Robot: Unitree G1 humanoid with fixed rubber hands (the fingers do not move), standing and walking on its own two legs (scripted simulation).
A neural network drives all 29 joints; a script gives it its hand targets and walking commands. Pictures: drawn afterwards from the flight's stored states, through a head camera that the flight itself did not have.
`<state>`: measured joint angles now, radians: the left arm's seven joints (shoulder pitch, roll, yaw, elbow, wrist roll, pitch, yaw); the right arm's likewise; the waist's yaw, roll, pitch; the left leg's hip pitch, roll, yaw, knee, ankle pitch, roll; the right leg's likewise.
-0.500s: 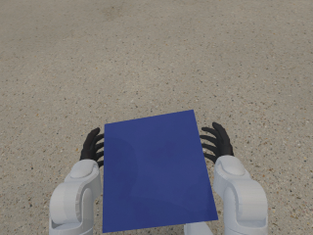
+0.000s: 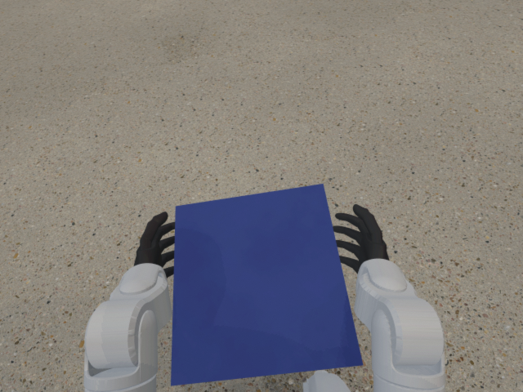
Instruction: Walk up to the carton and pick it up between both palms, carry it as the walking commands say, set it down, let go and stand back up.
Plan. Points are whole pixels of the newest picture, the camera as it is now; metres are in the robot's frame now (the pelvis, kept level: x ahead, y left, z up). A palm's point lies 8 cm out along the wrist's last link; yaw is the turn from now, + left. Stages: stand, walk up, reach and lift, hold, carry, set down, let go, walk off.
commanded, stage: carry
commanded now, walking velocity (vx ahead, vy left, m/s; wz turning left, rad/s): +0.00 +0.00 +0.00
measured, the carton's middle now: (267, 292) +0.26 +0.00 -0.01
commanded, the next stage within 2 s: none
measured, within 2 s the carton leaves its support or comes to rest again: neither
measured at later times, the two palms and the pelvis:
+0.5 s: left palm (210, 89) +0.67 +0.10 +0.08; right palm (345, 83) +0.68 -0.18 +0.07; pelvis +0.40 -0.04 +0.01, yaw +1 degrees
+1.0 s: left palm (224, 7) +1.04 +0.10 +0.09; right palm out of the picture +1.05 -0.19 +0.08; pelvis +0.77 -0.06 +0.02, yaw +2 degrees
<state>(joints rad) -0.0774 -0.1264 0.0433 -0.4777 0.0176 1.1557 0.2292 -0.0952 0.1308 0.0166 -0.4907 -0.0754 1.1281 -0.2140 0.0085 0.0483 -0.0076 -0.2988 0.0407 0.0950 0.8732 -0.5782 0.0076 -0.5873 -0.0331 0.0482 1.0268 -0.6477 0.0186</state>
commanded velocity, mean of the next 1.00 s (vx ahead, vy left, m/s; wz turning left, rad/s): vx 0.09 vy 0.00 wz -0.11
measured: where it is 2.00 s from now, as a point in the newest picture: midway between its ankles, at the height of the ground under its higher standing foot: (299, 143)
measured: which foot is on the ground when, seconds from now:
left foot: down 0.00-0.02, up 0.04-0.30, down 0.32-0.54, up 0.56-0.84, down 0.86-1.00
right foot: up 0.00-0.00, down 0.02-0.32, up 0.34-0.52, down 0.54-0.86, up 0.88-1.00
